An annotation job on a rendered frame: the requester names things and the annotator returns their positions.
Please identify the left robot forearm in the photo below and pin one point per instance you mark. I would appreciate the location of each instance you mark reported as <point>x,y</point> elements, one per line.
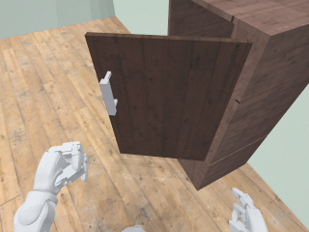
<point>37,213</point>

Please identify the right robot hand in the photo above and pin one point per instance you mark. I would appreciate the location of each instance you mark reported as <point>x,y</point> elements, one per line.
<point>251,218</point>

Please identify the cupboard door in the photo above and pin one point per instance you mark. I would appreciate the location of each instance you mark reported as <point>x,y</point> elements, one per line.
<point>172,91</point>

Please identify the left robot hand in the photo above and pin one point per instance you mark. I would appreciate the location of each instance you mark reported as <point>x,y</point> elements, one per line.
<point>48,175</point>

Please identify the handle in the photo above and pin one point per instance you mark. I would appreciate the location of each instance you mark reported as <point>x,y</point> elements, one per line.
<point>106,90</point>

